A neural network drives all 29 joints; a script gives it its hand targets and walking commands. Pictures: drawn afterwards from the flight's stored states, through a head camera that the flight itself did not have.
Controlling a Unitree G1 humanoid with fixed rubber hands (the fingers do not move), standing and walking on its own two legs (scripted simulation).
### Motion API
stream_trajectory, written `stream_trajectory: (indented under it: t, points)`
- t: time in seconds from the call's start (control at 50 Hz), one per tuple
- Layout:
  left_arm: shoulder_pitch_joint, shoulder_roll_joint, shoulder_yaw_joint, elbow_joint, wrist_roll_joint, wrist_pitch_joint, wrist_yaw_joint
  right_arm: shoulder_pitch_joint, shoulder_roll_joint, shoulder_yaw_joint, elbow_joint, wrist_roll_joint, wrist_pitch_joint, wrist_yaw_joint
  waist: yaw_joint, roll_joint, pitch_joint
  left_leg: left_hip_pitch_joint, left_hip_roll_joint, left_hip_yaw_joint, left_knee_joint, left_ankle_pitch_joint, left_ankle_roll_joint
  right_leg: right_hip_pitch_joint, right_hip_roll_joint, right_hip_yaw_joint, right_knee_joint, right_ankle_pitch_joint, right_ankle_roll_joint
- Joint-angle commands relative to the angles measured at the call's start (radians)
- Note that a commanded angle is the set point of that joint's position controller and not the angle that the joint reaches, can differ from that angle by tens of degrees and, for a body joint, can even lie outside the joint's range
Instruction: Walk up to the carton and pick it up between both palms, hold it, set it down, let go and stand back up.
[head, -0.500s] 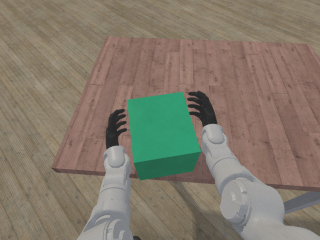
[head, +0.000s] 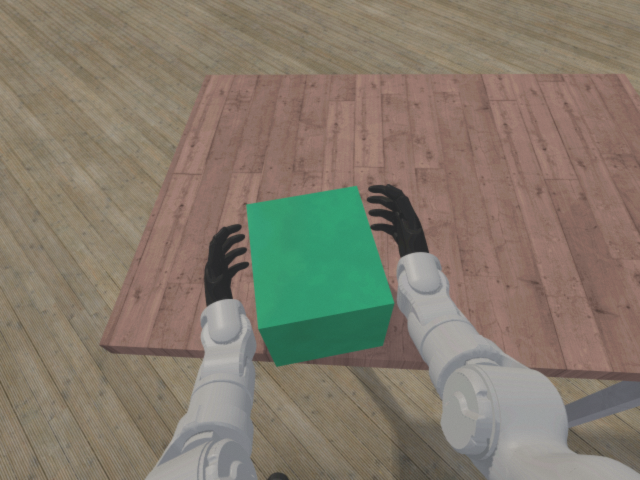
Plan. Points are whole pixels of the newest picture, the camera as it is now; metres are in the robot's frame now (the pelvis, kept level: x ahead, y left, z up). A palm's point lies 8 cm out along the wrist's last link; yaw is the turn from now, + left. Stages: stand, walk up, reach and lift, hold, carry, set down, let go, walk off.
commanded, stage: reach and lift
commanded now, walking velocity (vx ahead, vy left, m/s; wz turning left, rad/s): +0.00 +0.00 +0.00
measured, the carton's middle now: (316, 277) +0.40 +0.08 -0.04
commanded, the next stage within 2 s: none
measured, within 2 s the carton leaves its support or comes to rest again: leaves its support in 0.66 s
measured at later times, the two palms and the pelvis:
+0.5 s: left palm (218, 294) +0.34 +0.20 +0.01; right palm (407, 249) +0.42 -0.04 +0.03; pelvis +0.00 +0.00 +0.00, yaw +1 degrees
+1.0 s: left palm (200, 268) +0.33 +0.20 +0.08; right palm (420, 234) +0.40 -0.05 +0.10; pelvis +0.00 +0.01 +0.01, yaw +3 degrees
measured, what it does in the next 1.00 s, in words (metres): stands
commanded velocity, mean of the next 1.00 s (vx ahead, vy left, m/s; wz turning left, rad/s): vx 0.00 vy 0.00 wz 0.00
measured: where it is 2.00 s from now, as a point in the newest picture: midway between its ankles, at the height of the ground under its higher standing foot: outside the picture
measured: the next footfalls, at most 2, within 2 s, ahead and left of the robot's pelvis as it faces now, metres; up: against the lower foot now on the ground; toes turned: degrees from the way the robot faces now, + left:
none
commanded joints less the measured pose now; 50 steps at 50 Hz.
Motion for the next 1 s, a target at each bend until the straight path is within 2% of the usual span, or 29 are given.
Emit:
stream_trajectory:
  t: [0.0,0.02,0.08,0.18,0.22,0.26,0.32,0.34,0.36,0.38,0.42,0.44,0.46,0.48,0.5,0.56,0.58,0.6,0.62,0.64,0.66,0.68,0.72,0.74,0.78,0.84,0.86,0.92,0.98]
  points:
    - [-0.417,-0.431,-0.341,0.035,0.047,-0.049,-0.092,-0.357,0.58,0.252,0.006,-0.076,-0.073,0.078,0.014,-0.115,-0.507,0.368,-0.126,0.064,0.073,0.357,0.042,0.249,0.022,-0.056,-0.024,0.422,0.064]
    - [-0.429,-0.455,-0.369,0.043,0.041,-0.051,-0.093,-0.33,0.584,0.25,-0.008,-0.074,-0.075,0.072,-0.016,-0.09,-0.541,0.358,-0.127,0.056,0.064,0.341,0.038,0.24,0.027,-0.062,-0.026,0.401,0.055]
    - [-0.481,-0.441,-0.355,0.021,0.017,-0.062,-0.096,-0.362,0.615,0.291,-0.024,-0.046,-0.073,0.074,0.03,-0.077,-0.531,0.335,-0.124,0.062,0.057,0.302,0.038,0.263,0.002,-0.038,-0.022,0.401,0.063]
    - [-0.473,-0.462,-0.439,0.017,-0.042,-0.06,-0.101,-0.324,0.64,0.364,-0.075,-0.014,-0.064,0.059,0.013,-0.061,-0.58,0.376,-0.129,0.04,0.057,0.359,0.032,0.275,0.012,-0.037,-0.018,0.518,0.072]
    - [-0.457,-0.482,-0.47,-0.023,-0.044,-0.053,-0.104,-0.286,0.656,0.379,-0.107,-0.002,-0.05,0.047,-0.005,-0.071,-0.581,0.404,-0.135,0.04,0.047,0.356,0.033,0.283,0.011,-0.034,-0.044,0.503,0.079]
    - [-0.552,-0.52,-0.508,-0.087,-0.051,-0.058,-0.083,-0.315,0.655,0.393,-0.063,0.025,-0.05,0.063,-0.004,-0.015,-0.592,0.41,-0.132,0.023,0.035,0.383,0.023,0.274,0.021,-0.058,-0.031,0.496,0.064]
    - [-0.523,-0.512,-0.533,-0.063,-0.076,-0.033,-0.091,-0.239,0.65,0.416,-0.074,0.046,-0.009,0.052,-0.03,-0.047,-0.542,0.455,-0.132,0.016,0.023,0.345,0.029,0.247,0.016,-0.039,-0.068,0.448,0.073]
    - [-0.536,-0.509,-0.523,-0.119,-0.098,-0.047,-0.089,-0.358,0.673,0.492,-0.204,0.082,-0.025,0.06,0.023,-0.05,-0.609,0.434,-0.124,0.027,0.046,0.339,0.031,0.29,0.004,-0.032,-0.051,0.479,0.08]
    - [-0.496,-0.513,-0.571,-0.154,-0.127,-0.027,-0.087,-0.247,0.674,0.507,-0.171,0.106,0.02,0.05,0.01,-0.048,-0.595,0.468,-0.133,0.003,0.023,0.355,0.032,0.323,0.012,-0.024,-0.062,0.501,0.079]
    - [-0.588,-0.526,-0.558,-0.165,-0.105,-0.05,-0.078,-0.399,0.643,0.503,-0.237,0.096,-0.023,0.07,0.014,-0.017,-0.658,0.423,-0.124,0.018,0.025,0.354,0.024,0.301,0.011,-0.047,-0.038,0.484,0.071]
    - [-0.535,-0.529,-0.56,-0.155,-0.113,-0.032,-0.082,-0.385,0.68,0.523,-0.284,0.118,-0.003,0.065,0.014,-0.05,-0.651,0.469,-0.123,0.013,0.031,0.382,0.02,0.308,0.012,-0.036,-0.073,0.453,0.068]
    - [-0.587,-0.538,-0.623,-0.202,-0.14,-0.023,-0.076,-0.334,0.653,0.541,-0.262,0.129,0.02,0.07,-0.024,-0.036,-0.68,0.541,-0.123,-0.005,0.044,0.408,0.019,0.232,0.032,-0.06,-0.066,0.429,0.067]
    - [-0.557,-0.539,-0.605,-0.201,-0.135,-0.028,-0.07,-0.368,0.658,0.536,-0.297,0.128,0.016,0.069,0.012,-0.028,-0.674,0.502,-0.12,0.013,0.057,0.389,0.02,0.248,0.019,-0.047,-0.07,0.387,0.06]
    - [-0.594,-0.55,-0.663,-0.234,-0.167,-0.018,-0.076,-0.311,0.67,0.547,-0.315,0.134,0.04,0.058,-0.047,-0.058,-0.679,0.538,-0.128,0.005,0.054,0.385,0.023,0.257,0.012,-0.051,-0.076,0.452,0.074]
    - [-0.551,-0.577,-0.687,-0.23,-0.166,-0.009,-0.076,-0.295,0.681,0.57,-0.311,0.15,0.048,0.053,-0.026,-0.026,-0.667,0.57,-0.134,0.002,0.064,0.45,0.006,0.278,0.025,-0.045,-0.074,0.488,0.069]
    - [-0.539,-0.577,-0.755,-0.298,-0.216,0.019,-0.068,-0.253,0.655,0.611,-0.39,0.199,0.083,0.051,-0.068,-0.046,-0.678,0.63,-0.128,-0.021,0.051,0.413,0.01,0.25,0.026,-0.057,-0.103,0.422,0.07]
    - [-0.622,-0.613,-0.775,-0.38,-0.232,0.022,-0.058,-0.366,0.689,0.664,-0.452,0.228,0.074,0.064,-0.014,-0.022,-0.714,0.607,-0.12,-0.011,0.067,0.419,0.011,0.247,0.021,-0.048,-0.085,0.404,0.07]
    - [-0.569,-0.593,-0.8,-0.396,-0.248,0.046,-0.067,-0.282,0.716,0.661,-0.476,0.231,0.101,0.046,-0.069,-0.056,-0.674,0.616,-0.127,-0.033,0.061,0.412,0.022,0.272,0.014,-0.047,-0.102,0.466,0.076]
    - [-0.568,-0.612,-0.808,-0.402,-0.253,0.045,-0.067,-0.372,0.726,0.732,-0.582,0.257,0.093,0.048,-0.033,-0.06,-0.749,0.596,-0.122,-0.016,0.073,0.456,0.016,0.316,0.01,-0.03,-0.081,0.552,0.086]
    - [-0.55,-0.598,-0.838,-0.443,-0.257,0.056,-0.067,-0.342,0.728,0.75,-0.606,0.267,0.101,0.037,-0.065,-0.032,-0.728,0.58,-0.126,-0.04,0.055,0.443,0.014,0.366,-0.007,-0.023,-0.07,0.627,0.101]
    - [-0.571,-0.588,-0.832,-0.468,-0.249,0.065,-0.066,-0.319,0.741,0.762,-0.6,0.276,0.115,0.035,-0.061,-0.023,-0.714,0.562,-0.135,-0.027,0.043,0.468,0.007,0.403,-0.014,-0.016,-0.07,0.696,0.107]
    - [-0.568,-0.612,-0.902,-0.533,-0.273,0.08,-0.062,-0.26,0.72,0.754,-0.572,0.294,0.14,0.021,-0.103,0.014,-0.692,0.622,-0.131,-0.056,0.037,0.48,-0.001,0.369,-0.002,-0.03,-0.089,0.628,0.095]
    - [-0.566,-0.612,-0.946,-0.613,-0.299,0.127,-0.065,-0.238,0.718,0.792,-0.643,0.328,0.189,0.02,-0.088,0.022,-0.676,0.728,-0.131,-0.035,0.037,0.504,-0.007,0.316,0.016,-0.035,-0.132,0.534,0.088]
    - [-0.588,-0.587,-0.943,-0.629,-0.305,0.142,-0.059,-0.276,0.718,0.781,-0.732,0.322,0.189,0.009,-0.11,0.019,-0.678,0.729,-0.118,-0.056,0.025,0.463,-0.002,0.294,0.013,-0.046,-0.152,0.444,0.071]
    - [-0.558,-0.551,-0.943,-0.663,-0.317,0.189,-0.068,-0.243,0.719,0.786,-0.751,0.321,0.241,0.005,-0.091,-0.018,-0.636,0.718,-0.122,-0.045,0.002,0.41,0.013,0.336,-0.009,-0.028,-0.168,0.44,0.091]
    - [-0.581,-0.556,-1.01,-0.731,-0.329,0.245,-0.073,-0.197,0.748,0.819,-0.783,0.357,0.298,-0.015,-0.127,-0.011,-0.582,0.776,-0.135,-0.056,0.011,0.437,0.014,0.352,-0.009,-0.023,-0.195,0.421,0.083]
    - [-0.626,-0.56,-1.014,-0.741,-0.335,0.267,-0.072,-0.279,0.726,0.824,-0.846,0.358,0.307,-0.006,-0.107,0.005,-0.606,0.777,-0.129,-0.062,0.004,0.428,0.008,0.33,0.0,-0.027,-0.196,0.369,0.08]
    - [-0.557,-0.546,-1.01,-0.69,-0.322,0.361,-0.088,-0.19,0.669,0.711,-0.74,0.322,0.393,-0.013,-0.161,-0.01,-0.52,0.856,-0.123,-0.055,-0.022,0.33,0.013,0.308,0.007,-0.038,-0.233,0.199,0.057]
    - [-0.6,-0.522,-0.973,-0.694,-0.314,0.42,-0.112,-0.267,0.721,0.762,-0.817,0.36,0.428,-0.02,-0.134,-0.025,-0.44,0.809,-0.142,-0.043,-0.032,0.309,0.03,0.4,-0.015,-0.006,-0.22,0.27,0.091]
